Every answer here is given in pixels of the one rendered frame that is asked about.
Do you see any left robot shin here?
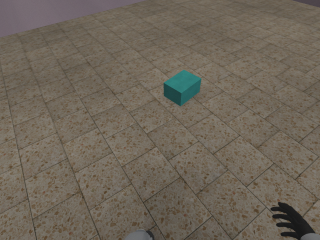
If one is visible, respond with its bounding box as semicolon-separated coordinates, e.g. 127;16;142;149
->
135;229;149;235

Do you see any right robot hand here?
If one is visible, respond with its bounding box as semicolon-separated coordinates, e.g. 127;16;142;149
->
270;202;316;240

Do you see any carton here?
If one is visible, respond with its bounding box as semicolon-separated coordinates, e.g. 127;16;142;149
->
163;70;202;106

